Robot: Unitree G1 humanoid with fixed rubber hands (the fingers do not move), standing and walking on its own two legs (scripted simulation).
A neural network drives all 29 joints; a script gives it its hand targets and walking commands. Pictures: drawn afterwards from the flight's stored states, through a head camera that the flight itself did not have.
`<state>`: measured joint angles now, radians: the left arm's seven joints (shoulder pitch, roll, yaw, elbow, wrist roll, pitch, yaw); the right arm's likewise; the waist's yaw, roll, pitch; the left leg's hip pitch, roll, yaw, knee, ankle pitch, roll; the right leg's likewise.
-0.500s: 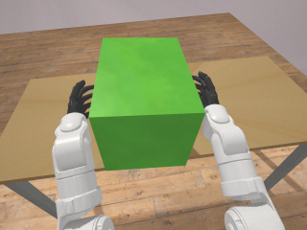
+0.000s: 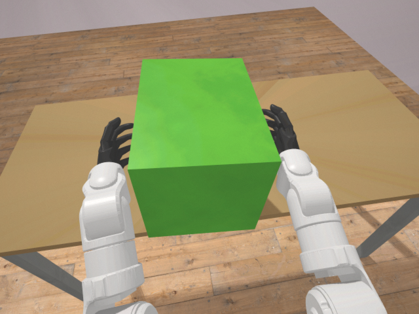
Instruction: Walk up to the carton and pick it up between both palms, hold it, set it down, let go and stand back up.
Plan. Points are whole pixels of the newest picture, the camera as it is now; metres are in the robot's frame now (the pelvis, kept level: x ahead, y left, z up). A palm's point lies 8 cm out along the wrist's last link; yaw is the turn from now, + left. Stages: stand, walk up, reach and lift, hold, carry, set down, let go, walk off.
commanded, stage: set down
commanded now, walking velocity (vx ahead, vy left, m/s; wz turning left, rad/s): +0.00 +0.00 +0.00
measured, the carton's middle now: (197, 143) +0.43 -0.01 +0.09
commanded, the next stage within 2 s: none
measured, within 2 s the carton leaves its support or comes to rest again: rests again in 1.76 s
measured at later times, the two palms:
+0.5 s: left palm (121, 170) +0.38 +0.14 +0.10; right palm (279, 151) +0.38 -0.17 +0.09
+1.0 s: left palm (127, 170) +0.40 +0.13 +0.07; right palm (274, 150) +0.40 -0.17 +0.07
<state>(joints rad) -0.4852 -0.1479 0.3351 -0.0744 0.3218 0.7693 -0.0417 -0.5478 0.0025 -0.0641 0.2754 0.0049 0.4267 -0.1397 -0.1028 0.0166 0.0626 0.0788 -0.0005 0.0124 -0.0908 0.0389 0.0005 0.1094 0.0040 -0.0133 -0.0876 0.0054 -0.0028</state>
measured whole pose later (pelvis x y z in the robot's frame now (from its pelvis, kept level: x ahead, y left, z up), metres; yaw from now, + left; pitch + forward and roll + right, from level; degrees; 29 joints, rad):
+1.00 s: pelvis +0.01 +0.00 +0.00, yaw +3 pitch +11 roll +0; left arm -0.62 -0.15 0.46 0.65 0.33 0.16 0.02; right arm -0.65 0.06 -0.42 0.74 -0.30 0.04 -0.03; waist -0.06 0.04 -0.15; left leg -0.16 0.00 -0.03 -0.09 0.06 0.00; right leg -0.11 0.01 -0.06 -0.09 0.01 -0.01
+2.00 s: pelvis +0.02 +0.00 -0.01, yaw +1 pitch +23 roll +0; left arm -0.69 -0.09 0.45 0.94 0.30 -0.12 0.08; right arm -0.68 0.04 -0.50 0.89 -0.34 -0.17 -0.03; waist -0.02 0.05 -0.25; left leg -0.38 0.00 0.00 -0.09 0.08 0.00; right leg -0.34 0.00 -0.03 -0.09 0.04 -0.01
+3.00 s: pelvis +0.01 +0.01 -0.01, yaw +0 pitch +28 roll +0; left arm -0.76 -0.08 0.49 0.99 0.33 -0.21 0.08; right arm -0.76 0.03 -0.62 0.94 -0.42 -0.25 0.02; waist -0.01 0.05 -0.29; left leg -0.51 -0.01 0.01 -0.09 0.11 0.01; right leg -0.47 0.00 -0.02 -0.09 0.07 0.00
